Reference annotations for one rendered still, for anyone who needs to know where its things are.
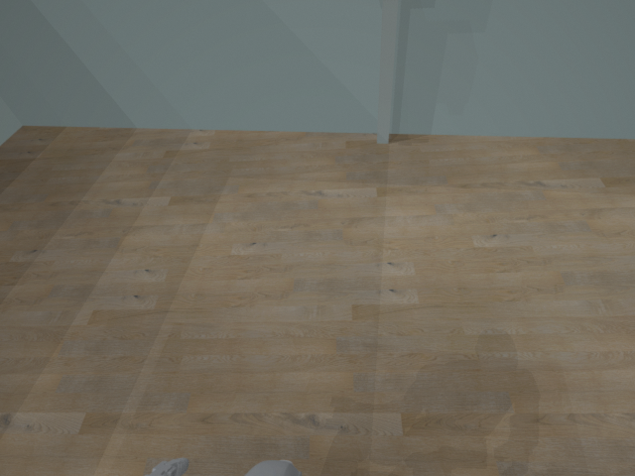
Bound panel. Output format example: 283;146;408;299
377;0;398;144

